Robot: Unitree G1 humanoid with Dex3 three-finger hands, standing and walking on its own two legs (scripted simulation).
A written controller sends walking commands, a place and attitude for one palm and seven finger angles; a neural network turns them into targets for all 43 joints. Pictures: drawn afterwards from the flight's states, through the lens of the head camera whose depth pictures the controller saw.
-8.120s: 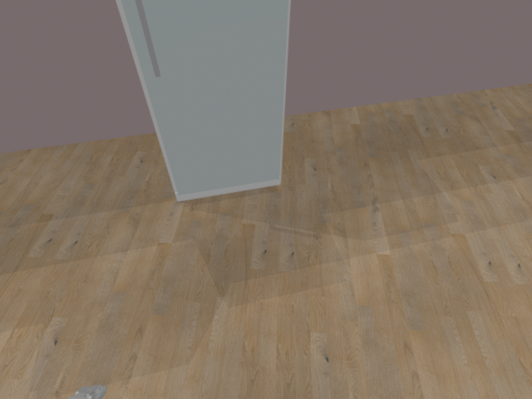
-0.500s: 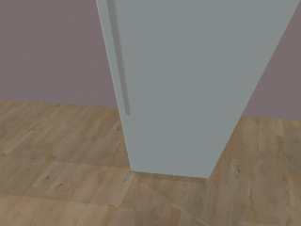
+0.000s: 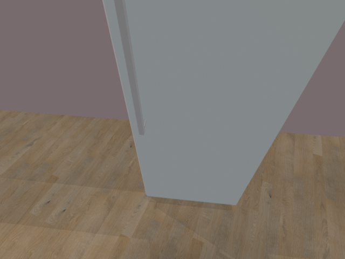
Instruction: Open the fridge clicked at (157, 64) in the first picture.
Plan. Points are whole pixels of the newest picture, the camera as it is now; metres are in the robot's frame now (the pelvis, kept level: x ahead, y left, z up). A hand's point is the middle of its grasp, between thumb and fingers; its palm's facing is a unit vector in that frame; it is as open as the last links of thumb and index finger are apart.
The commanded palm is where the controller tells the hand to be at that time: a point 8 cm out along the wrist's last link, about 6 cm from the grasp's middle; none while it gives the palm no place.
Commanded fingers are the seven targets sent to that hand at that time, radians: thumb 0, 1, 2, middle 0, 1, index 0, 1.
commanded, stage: come to a stop and stand still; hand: left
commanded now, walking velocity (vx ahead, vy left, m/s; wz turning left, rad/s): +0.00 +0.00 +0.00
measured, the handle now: (134, 74) +0.52 +0.13 +0.16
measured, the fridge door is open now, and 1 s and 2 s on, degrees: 0 0 0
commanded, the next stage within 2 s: look again from close up in 0.50 s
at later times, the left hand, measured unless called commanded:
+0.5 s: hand out of the picture +0.05 +0.18 -0.17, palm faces +0.02 -0.97 -0.22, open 7.4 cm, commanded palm none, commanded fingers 0.00 0.90 0.90 -0.20 -0.30 -0.20 -0.30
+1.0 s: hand out of the picture +0.04 +0.17 -0.17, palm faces +0.04 -0.98 -0.22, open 7.4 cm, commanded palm none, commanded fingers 0.00 0.90 0.90 -0.20 -0.30 -0.20 -0.30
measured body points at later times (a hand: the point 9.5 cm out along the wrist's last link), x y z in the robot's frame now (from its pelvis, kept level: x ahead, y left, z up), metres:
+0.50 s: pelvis +0.02 -0.01 +0.00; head +0.03 -0.02 +0.45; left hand +0.05 +0.23 -0.15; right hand +0.05 -0.25 -0.16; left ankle -0.01 +0.11 -0.74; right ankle +0.02 -0.12 -0.74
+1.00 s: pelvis +0.02 -0.02 +0.00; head +0.03 -0.02 +0.45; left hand +0.03 +0.22 -0.15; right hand +0.04 -0.25 -0.16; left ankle -0.01 +0.11 -0.74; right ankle +0.02 -0.12 -0.74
